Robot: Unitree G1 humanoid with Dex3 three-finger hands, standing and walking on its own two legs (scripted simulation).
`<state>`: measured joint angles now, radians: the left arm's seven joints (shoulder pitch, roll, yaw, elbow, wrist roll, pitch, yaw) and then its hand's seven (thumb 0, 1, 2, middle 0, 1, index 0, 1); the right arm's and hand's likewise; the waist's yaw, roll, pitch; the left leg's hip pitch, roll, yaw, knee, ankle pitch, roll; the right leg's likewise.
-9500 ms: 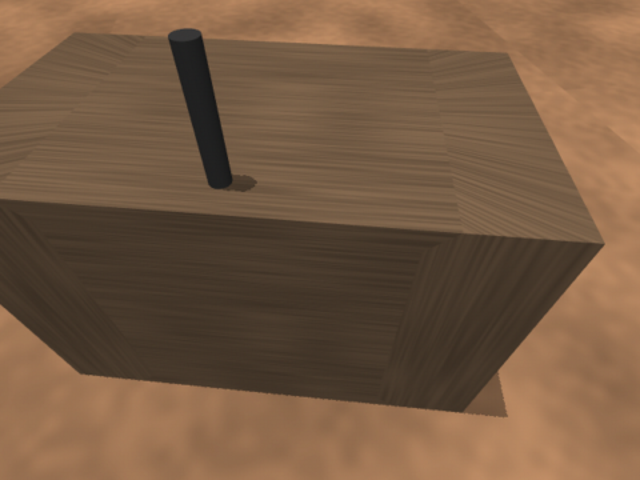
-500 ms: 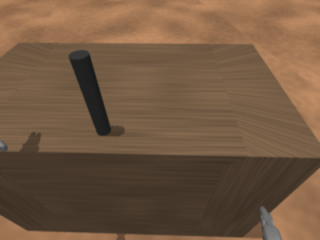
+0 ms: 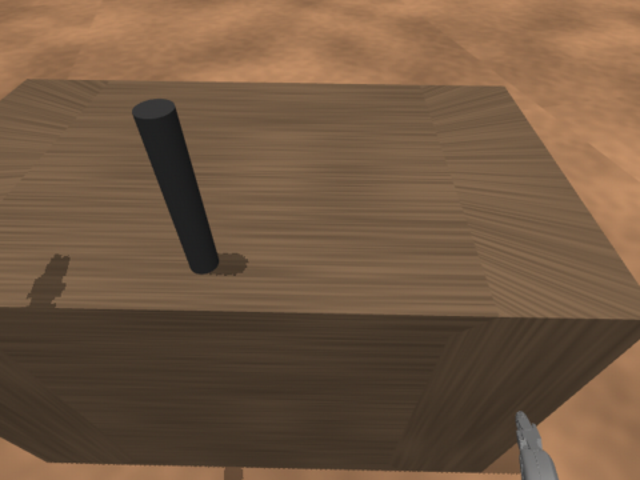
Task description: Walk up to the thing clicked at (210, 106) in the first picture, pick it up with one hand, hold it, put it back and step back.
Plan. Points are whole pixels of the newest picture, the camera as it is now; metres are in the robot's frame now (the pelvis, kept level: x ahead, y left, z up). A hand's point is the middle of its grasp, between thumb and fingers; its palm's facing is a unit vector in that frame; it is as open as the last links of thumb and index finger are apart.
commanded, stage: go down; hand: left
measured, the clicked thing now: (183, 200) +0.42 +0.18 +0.15
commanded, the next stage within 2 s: approach in 1.16 s
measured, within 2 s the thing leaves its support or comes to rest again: neither
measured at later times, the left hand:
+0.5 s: hand out of the picture +0.35 +0.37 +0.21, palm faces +0.14 -0.99 -0.02, open 17.7 cm
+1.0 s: hand out of the picture +0.34 +0.37 +0.20, palm faces +0.14 -0.99 -0.01, open 17.7 cm
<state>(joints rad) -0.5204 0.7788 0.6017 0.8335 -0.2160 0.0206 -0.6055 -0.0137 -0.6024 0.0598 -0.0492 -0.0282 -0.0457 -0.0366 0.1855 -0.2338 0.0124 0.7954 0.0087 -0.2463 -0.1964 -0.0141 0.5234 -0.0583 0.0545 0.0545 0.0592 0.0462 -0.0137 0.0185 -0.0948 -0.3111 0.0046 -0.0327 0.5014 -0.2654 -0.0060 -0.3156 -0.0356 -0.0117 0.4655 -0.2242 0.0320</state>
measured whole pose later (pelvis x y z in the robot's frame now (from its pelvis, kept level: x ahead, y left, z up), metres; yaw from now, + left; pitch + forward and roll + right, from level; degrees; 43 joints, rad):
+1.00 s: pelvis +0.01 +0.00 +0.00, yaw +1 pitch +5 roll -1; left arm -0.53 0.81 0.62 0.84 -0.22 0.14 -0.66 -0.01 -0.58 0.04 -0.04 -0.04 -0.05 -0.04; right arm 0.20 -0.24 0.02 0.74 0.01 -0.21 -0.22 -0.01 0.52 -0.06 0.06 0.05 0.06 0.05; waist -0.01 0.02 -0.11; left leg -0.33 0.00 -0.04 0.52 -0.28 -0.01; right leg -0.33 -0.04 -0.02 0.48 -0.24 0.03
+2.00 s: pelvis +0.00 -0.01 -0.01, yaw -2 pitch +7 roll -1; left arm -0.47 0.39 0.38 0.67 -0.22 -0.11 -0.23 -0.01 -0.47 0.04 -0.04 -0.05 -0.05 -0.03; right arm 0.25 -0.23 -0.06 0.59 0.03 -0.15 -0.09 -0.01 0.55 -0.05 0.05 0.05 0.06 0.05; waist -0.06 0.02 -0.08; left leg -0.42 0.03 -0.01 0.63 -0.33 -0.02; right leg -0.43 -0.01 0.01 0.59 -0.28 0.02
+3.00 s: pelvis -0.01 +0.00 -0.02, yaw -2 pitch +5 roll +0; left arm -0.51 0.32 0.27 0.61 -0.18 -0.04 -0.06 -0.01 -0.55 0.16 -0.43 -0.29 -0.43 -0.28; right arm 0.29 -0.22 -0.07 0.46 0.03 -0.10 -0.05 -0.01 0.51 -0.05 0.05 0.05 0.06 0.05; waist -0.04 0.01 -0.06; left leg -0.43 0.02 -0.01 0.70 -0.35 -0.01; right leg -0.45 -0.02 0.02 0.68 -0.31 0.03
